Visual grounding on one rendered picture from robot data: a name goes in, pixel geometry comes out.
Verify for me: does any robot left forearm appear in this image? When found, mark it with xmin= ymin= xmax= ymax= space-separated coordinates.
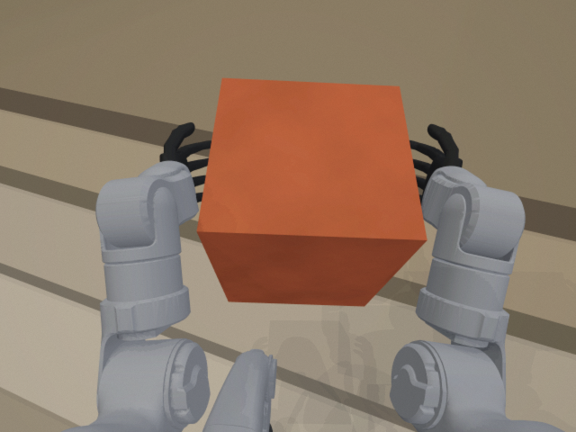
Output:
xmin=95 ymin=161 xmax=199 ymax=410

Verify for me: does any robot left upper arm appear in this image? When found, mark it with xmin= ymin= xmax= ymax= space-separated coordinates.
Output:
xmin=61 ymin=338 xmax=211 ymax=432

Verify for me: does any carton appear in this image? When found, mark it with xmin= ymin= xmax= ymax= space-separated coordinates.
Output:
xmin=197 ymin=78 xmax=427 ymax=307

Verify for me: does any left robot thigh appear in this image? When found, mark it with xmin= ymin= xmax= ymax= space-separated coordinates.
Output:
xmin=202 ymin=351 xmax=277 ymax=432

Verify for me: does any robot right hand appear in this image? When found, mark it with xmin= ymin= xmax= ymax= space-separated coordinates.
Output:
xmin=409 ymin=124 xmax=463 ymax=204

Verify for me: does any robot right forearm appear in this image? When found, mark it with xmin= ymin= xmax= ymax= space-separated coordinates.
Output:
xmin=416 ymin=166 xmax=526 ymax=396

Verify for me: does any robot left hand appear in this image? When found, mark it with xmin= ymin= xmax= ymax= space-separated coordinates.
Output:
xmin=159 ymin=122 xmax=212 ymax=202

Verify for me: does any robot right upper arm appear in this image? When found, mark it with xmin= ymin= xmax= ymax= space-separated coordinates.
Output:
xmin=390 ymin=340 xmax=564 ymax=432

